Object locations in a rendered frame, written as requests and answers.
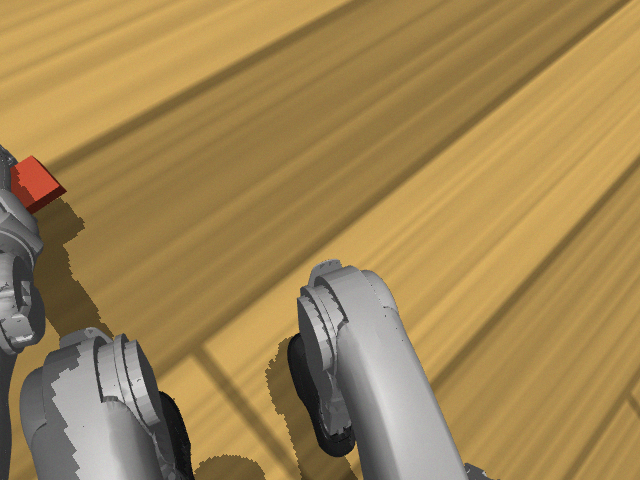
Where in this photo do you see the small box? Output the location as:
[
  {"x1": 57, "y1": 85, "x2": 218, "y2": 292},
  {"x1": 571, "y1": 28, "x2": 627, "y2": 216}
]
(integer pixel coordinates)
[{"x1": 10, "y1": 155, "x2": 67, "y2": 214}]

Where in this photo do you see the left robot arm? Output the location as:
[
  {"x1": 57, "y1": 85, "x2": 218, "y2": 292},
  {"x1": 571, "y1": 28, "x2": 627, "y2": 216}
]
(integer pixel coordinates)
[{"x1": 0, "y1": 189, "x2": 46, "y2": 480}]

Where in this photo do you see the right robot hand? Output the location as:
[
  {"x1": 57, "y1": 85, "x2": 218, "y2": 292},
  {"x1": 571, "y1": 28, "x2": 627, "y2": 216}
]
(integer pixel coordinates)
[{"x1": 464, "y1": 463, "x2": 500, "y2": 480}]

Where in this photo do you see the right robot foot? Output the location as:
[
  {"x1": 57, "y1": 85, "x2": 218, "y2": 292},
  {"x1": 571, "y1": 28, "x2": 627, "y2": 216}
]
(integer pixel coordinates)
[{"x1": 287, "y1": 332, "x2": 356, "y2": 457}]

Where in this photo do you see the left robot hand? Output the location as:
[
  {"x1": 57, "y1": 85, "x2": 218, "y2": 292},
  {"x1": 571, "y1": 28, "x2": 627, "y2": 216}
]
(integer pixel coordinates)
[{"x1": 0, "y1": 145, "x2": 38, "y2": 223}]

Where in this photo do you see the left robot foot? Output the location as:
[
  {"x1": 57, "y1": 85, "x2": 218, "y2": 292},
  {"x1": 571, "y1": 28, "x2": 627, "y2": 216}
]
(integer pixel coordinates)
[{"x1": 159, "y1": 391, "x2": 195, "y2": 480}]

